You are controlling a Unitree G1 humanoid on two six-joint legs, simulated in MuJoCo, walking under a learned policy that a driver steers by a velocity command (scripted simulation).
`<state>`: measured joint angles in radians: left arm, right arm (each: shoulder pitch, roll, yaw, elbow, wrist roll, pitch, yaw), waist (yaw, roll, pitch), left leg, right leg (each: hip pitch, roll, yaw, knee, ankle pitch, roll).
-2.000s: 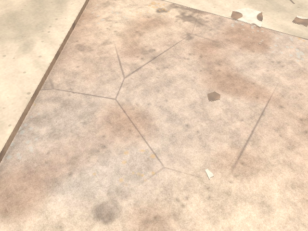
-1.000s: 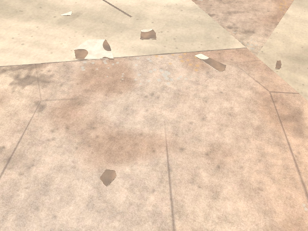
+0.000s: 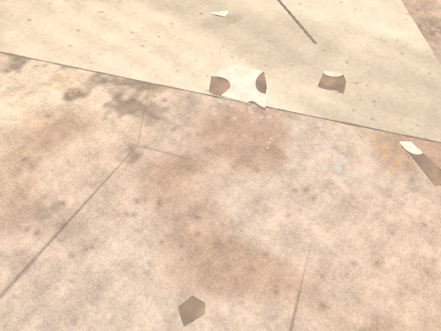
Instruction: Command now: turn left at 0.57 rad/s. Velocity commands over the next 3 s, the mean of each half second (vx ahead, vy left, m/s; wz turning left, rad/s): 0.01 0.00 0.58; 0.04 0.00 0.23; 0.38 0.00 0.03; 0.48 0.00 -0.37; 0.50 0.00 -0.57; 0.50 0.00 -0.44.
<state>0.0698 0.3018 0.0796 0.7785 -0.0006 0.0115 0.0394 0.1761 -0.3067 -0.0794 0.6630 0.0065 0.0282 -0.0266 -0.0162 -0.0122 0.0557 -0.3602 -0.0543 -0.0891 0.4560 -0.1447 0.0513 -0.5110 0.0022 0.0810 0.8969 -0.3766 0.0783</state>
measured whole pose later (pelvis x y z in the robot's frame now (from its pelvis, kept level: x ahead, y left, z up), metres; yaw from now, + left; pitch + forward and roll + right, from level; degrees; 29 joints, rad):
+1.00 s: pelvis +0.00 +0.00 -0.01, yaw +24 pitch +0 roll +1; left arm 0.21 0.28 0.05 0.84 -0.01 0.00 0.01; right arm 0.16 -0.24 -0.03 0.73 0.01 0.01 -0.01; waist 0.01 -0.01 0.00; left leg -0.24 -0.05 0.00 0.52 -0.28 0.05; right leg -0.20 -0.03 -0.02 0.53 -0.34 0.00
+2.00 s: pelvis +0.41 +0.21 -0.03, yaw +10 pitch +2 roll +1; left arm 0.10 0.29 0.06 0.66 -0.02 -0.06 -0.05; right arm 0.31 -0.29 -0.05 0.85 0.00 -0.06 -0.01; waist -0.03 -0.01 0.07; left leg -0.13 0.02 0.08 1.02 -0.49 0.00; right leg -0.50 0.06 -0.05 0.62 -0.16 -0.12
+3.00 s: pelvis +0.94 +0.19 -0.02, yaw -21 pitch +2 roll +1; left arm 0.09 0.27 0.05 0.59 -0.01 -0.04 -0.03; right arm 0.35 -0.31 -0.05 0.88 0.03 -0.07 0.01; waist -0.06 0.00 0.06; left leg -0.18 0.07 0.04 1.00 -0.51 -0.01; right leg -0.46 0.02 -0.03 0.60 -0.17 -0.07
